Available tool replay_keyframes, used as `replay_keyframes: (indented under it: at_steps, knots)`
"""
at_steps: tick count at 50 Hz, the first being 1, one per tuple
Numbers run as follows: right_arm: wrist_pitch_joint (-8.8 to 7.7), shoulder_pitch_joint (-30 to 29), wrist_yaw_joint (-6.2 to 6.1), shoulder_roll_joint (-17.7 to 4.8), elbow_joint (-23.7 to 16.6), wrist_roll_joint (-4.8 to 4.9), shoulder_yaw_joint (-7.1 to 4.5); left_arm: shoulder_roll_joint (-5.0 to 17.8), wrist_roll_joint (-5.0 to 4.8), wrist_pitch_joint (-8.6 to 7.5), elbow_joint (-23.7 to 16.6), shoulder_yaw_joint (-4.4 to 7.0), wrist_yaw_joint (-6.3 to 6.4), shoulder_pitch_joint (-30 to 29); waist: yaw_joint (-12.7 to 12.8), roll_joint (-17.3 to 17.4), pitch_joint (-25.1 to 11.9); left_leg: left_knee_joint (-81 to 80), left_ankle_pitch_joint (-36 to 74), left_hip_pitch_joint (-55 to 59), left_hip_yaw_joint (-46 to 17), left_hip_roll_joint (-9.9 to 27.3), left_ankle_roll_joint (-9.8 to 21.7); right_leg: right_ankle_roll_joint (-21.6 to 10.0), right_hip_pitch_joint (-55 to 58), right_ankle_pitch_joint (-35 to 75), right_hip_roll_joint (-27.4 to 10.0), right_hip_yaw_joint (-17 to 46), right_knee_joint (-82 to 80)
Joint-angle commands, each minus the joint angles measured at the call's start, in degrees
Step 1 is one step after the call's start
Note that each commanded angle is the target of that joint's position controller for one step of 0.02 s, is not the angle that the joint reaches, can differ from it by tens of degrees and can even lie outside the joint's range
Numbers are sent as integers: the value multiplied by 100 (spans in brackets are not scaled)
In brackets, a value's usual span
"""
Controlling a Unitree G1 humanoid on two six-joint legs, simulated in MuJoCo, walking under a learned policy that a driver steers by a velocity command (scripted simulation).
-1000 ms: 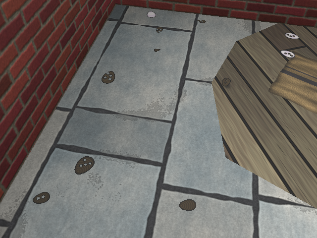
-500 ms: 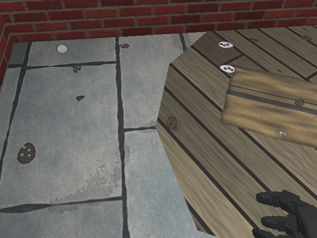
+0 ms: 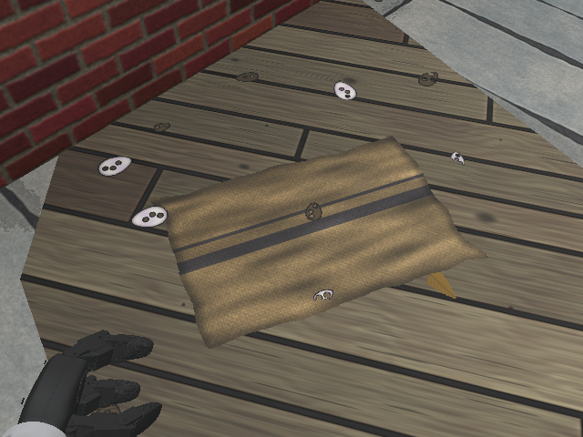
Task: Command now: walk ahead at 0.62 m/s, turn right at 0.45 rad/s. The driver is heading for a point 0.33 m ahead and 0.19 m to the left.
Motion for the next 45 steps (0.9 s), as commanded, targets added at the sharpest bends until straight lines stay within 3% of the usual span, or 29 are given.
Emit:
replay_keyframes:
  at_steps: [1,2,3,4,5,6,7,10,13,15,18,20,22,23,24,25,26,27,28,29,31,35,39,40,41,42,43,44,45]
  knots:
    - [-22,-639,-16,-1302,-519,90,-225,581,97,-123,826,273,268,2862,1748,737,-1050,3721,6176,-2558,-338,893,502,-390,4532,1026,207,647,-1105]
    - [-131,-448,-10,-840,-820,-28,-105,1317,-503,-111,506,440,503,2406,1112,-1065,-1694,6109,-685,-4546,-801,44,276,-466,6575,5088,-1548,2603,-322]
    - [-223,226,69,-1039,-738,409,-64,1278,-224,-141,357,455,574,2425,1218,-493,-3850,7357,-1100,-5149,-2987,-345,310,-1733,7679,4717,-2954,4599,-639]
    - [-213,-377,40,-1325,-745,559,-156,1030,-106,-162,357,430,530,2298,1313,608,-3512,7060,-651,-4865,-3142,-86,299,-1628,6623,4109,-2625,3929,-1107]
    - [-150,-645,1,-1208,-869,584,-184,875,-233,-272,514,394,455,1840,904,908,-2185,6386,-390,-5039,-2762,223,230,-1449,5391,3476,-2395,3144,-1496]
    - [-78,-754,-97,-1031,-737,497,-197,583,-312,-399,526,325,443,1430,610,1205,-1491,5910,-141,-4859,-2539,537,109,-1173,4275,3029,-2136,2680,-1725]
    - [47,-615,-133,-992,-607,444,-248,338,-300,-475,568,261,431,1163,380,1039,-986,5653,5,-4479,-2457,625,48,-1065,3347,2980,-1934,2189,-1980]
    - [313,-394,-130,-529,-561,361,-260,148,-187,-548,738,248,416,861,95,304,-546,5099,498,-3891,-2247,671,-104,-748,2020,3190,-1559,1036,-2487]
    - [324,-816,-106,-422,-846,278,-280,203,-143,-455,793,286,624,626,76,67,-517,4157,1656,-4271,-1997,669,-144,-477,2141,3127,-1256,165,-2518]
    - [285,-1157,-32,-300,-950,203,-234,188,-184,-355,868,281,716,730,277,46,-610,3226,2392,-4126,-1820,550,-91,-385,2372,2893,-1058,-137,-2413]
    - [262,-1676,102,-257,-1178,178,-191,342,-247,-191,1069,332,747,1096,557,57,-664,2220,2647,-4242,-1717,372,15,-376,3117,2801,-1301,-54,-2190]
    - [256,-1888,203,-350,-1325,154,-203,438,-318,-79,1166,370,739,1214,602,-20,-626,1827,2311,-4343,-1694,272,153,-334,3501,2781,-1518,101,-1882]
    - [234,-1811,290,-498,-1375,117,-263,498,-423,-5,1198,400,760,1125,420,-88,-637,1374,2014,-4093,-1620,119,373,-162,3588,2796,-1620,198,-1340]
    - [205,-1534,302,-608,-1299,90,-322,480,-469,6,1203,399,781,1064,217,-29,-734,866,2386,-3554,-1536,-48,521,23,3455,2711,-1486,129,-844]
    - [178,-1290,256,-935,-1235,54,-435,419,-412,-22,1268,386,778,1343,147,357,-958,503,4084,-2835,-1708,-39,699,338,3270,2189,-1105,-36,-90]
    - [185,-1081,153,-1485,-1327,-68,-541,195,-198,-119,1165,301,732,1605,226,1397,-1547,1116,7603,-1357,-2973,1145,1339,751,2075,-161,-547,-214,1397]
    - [183,-1009,125,-1158,-1357,-180,-395,-20,-220,-129,1208,187,641,1819,239,1834,-2521,991,8260,-354,-4542,2323,2533,1043,1013,-3759,42,547,2763]
    - [206,-1125,172,-684,-1388,-97,-261,356,-398,-48,1341,289,572,1575,71,1073,-2750,753,6963,-649,-4262,2080,2449,1047,1109,-3746,-256,1323,2920]
    - [228,-1568,201,-652,-1396,-29,-252,378,-527,56,1266,324,572,1264,191,906,-2059,619,5790,-1108,-3803,1822,2221,1057,747,-3598,-400,1217,2891]
    - [270,-1859,199,-636,-1392,46,-248,319,-484,150,1305,324,631,1120,271,578,-1497,384,4797,-1707,-3575,1607,1998,1093,616,-3389,-489,1116,2614]
    - [375,-2300,137,-718,-1386,39,-281,282,-407,296,1415,352,739,1228,553,772,-978,-53,3486,-2878,-3141,1234,1728,1211,1215,-2806,-511,951,1880]
    - [407,-2403,39,-537,-1272,-17,-275,71,-364,292,1675,300,846,1467,504,1062,-1221,-155,2834,-2973,-2849,1059,1667,1302,1894,-2151,-448,833,779]
    - [470,-2546,-27,-435,-1091,45,-233,23,-314,214,1838,286,791,1531,604,1094,-1113,-96,1439,-3137,-2775,906,1398,1131,2542,-1182,-369,649,-610]
    - [475,-2457,-23,-342,-1007,80,-203,19,-251,194,1895,279,761,1577,639,1021,-1016,-64,886,-3267,-2689,751,1164,1016,2797,-808,-353,625,-1137]
    - [457,-2301,-8,-226,-921,50,-165,171,-154,171,1887,287,747,1547,552,756,-876,97,461,-3427,-2568,555,868,857,2909,-594,-669,998,-1383]
    - [437,-2142,28,-218,-934,-6,-182,541,-192,164,1872,360,769,1349,206,100,-643,271,323,-3391,-2196,159,626,596,2452,-1069,-965,1329,-1464]
    - [433,-2312,31,-172,-906,-47,-175,307,-240,122,1931,324,752,1220,218,-304,-524,463,803,-2729,-1891,-55,443,478,1645,-2228,-953,1421,-1782]
    - [437,-2464,14,-248,-876,-34,-205,118,-218,53,1915,261,741,1090,254,-307,-410,627,1214,-2355,-1887,-45,417,593,1335,-2545,-876,1393,-1977]
    - [448,-2460,-13,-251,-822,-11,-224,112,-199,-11,1958,251,742,1041,241,-323,-389,687,1441,-2197,-1900,-11,462,719,1285,-2390,-824,1332,-2007]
